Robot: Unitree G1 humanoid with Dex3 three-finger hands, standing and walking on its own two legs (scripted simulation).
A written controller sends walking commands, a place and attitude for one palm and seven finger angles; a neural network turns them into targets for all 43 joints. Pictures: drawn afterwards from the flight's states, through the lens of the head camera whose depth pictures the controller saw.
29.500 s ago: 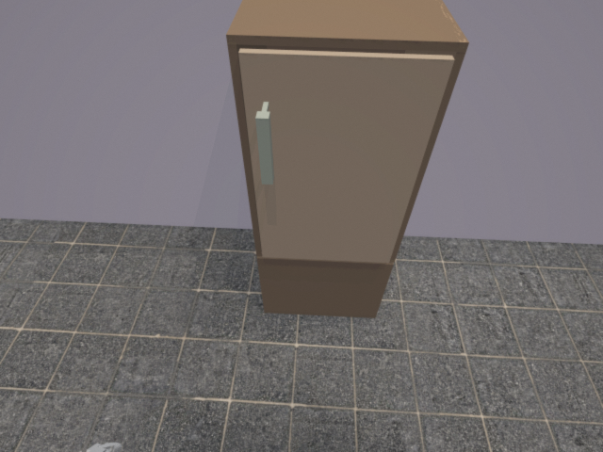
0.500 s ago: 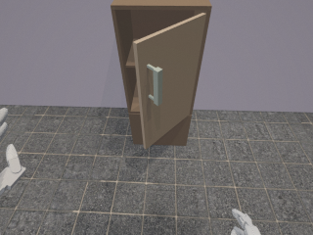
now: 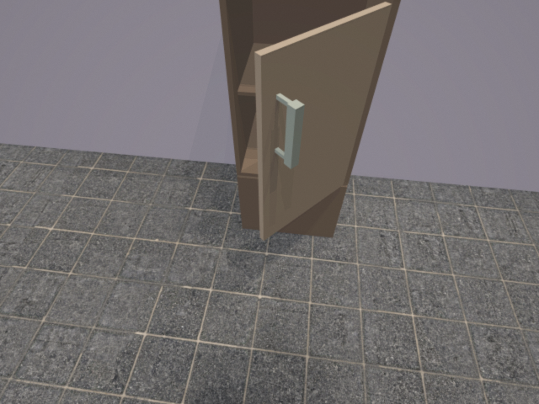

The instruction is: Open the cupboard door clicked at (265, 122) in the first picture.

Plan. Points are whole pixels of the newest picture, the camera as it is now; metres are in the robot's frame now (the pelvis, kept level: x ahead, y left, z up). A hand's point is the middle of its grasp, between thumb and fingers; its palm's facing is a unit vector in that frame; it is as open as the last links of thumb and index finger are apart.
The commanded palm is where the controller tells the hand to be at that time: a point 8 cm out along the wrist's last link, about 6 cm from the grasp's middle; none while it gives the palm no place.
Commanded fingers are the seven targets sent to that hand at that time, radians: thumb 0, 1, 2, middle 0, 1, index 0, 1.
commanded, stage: let the arm hang, fingers relaxed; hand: left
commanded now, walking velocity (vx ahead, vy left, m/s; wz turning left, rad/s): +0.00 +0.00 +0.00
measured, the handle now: (286, 131) +0.63 +0.01 +0.03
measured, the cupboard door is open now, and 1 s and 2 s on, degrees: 47 47 47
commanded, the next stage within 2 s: look to check the result in 0.64 s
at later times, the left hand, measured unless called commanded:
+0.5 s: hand out of the picture +0.01 +0.18 -0.17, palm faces +0.01 -0.98 -0.19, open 7.3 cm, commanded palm none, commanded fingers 0.00 0.90 0.90 -0.20 -0.30 -0.20 -0.30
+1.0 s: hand out of the picture +0.02 +0.20 -0.17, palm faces +0.01 -0.98 -0.21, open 7.4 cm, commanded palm none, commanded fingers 0.00 0.90 0.90 -0.20 -0.30 -0.20 -0.30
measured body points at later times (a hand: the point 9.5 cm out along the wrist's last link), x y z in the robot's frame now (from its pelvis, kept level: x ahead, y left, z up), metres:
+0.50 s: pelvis +0.01 +0.02 +0.00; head +0.01 +0.01 +0.45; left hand +0.01 +0.24 -0.16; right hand -0.01 -0.18 -0.17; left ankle +0.04 +0.13 -0.74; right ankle +0.00 -0.08 -0.74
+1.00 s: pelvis +0.02 +0.03 +0.00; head +0.04 +0.02 +0.45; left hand +0.02 +0.25 -0.15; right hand +0.02 -0.19 -0.16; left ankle +0.04 +0.13 -0.74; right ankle +0.00 -0.08 -0.74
